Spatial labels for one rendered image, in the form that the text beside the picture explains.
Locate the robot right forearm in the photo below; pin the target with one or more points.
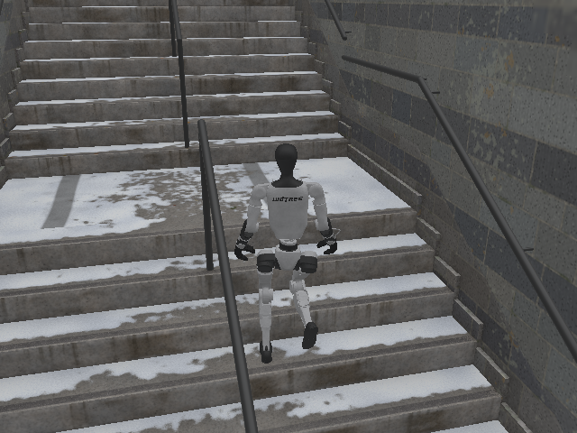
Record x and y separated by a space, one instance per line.
328 235

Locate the left robot hand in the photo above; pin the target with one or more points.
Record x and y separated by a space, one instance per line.
238 252

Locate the robot left forearm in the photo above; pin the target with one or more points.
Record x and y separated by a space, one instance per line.
244 237

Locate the robot right shin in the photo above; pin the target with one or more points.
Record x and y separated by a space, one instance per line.
301 301

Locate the robot right upper arm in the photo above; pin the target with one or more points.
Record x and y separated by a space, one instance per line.
315 191

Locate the robot left thigh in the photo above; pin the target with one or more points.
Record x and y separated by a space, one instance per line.
265 265

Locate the robot left upper arm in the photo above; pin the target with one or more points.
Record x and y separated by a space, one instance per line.
258 192

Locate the right robot hand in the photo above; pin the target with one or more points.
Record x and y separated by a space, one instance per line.
333 247

